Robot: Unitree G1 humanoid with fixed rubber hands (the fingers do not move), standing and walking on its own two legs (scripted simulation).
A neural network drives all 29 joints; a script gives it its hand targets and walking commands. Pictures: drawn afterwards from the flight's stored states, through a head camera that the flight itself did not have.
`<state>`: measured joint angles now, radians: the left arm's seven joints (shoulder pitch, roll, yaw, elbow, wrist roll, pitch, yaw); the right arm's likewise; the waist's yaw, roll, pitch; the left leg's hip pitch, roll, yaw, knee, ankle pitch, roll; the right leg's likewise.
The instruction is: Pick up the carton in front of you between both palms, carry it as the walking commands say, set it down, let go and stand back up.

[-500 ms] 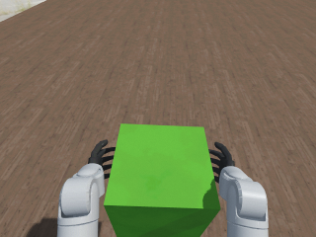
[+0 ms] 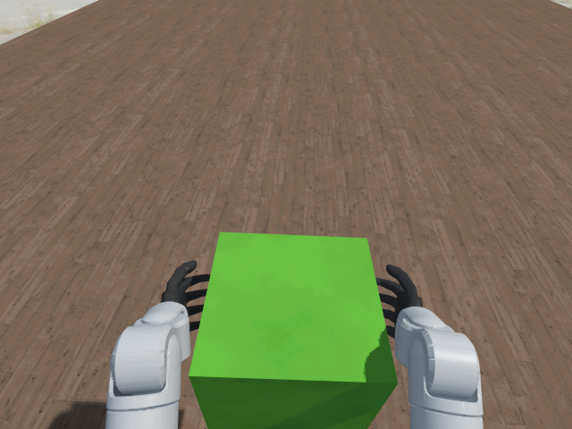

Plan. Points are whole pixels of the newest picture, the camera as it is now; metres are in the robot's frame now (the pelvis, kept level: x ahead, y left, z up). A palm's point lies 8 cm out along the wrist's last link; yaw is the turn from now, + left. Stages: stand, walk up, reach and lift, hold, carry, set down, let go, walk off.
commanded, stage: carry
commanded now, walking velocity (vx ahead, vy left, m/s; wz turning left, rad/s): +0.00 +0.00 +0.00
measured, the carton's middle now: (288, 343) +0.27 +0.00 +0.00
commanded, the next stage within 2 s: hold in 1.08 s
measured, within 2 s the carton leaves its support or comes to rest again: neither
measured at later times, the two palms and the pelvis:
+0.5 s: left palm (176, 350) +0.23 +0.15 +0.04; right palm (404, 354) +0.23 -0.15 +0.05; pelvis -0.04 +0.00 +0.00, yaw +0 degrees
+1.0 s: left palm (182, 348) +0.24 +0.14 +0.04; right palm (406, 351) +0.24 -0.16 +0.04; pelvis -0.05 -0.01 +0.00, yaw +0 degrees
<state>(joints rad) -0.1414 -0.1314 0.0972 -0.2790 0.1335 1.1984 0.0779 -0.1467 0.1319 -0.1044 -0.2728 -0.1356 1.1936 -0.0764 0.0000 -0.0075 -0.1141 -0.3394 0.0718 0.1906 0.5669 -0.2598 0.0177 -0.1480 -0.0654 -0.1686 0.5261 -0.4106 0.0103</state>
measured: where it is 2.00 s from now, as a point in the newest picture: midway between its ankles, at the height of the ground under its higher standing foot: outside the picture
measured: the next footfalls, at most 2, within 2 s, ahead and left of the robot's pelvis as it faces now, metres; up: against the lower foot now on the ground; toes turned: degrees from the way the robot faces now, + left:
none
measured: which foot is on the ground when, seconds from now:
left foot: down 0.00-1.00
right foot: down 0.00-1.00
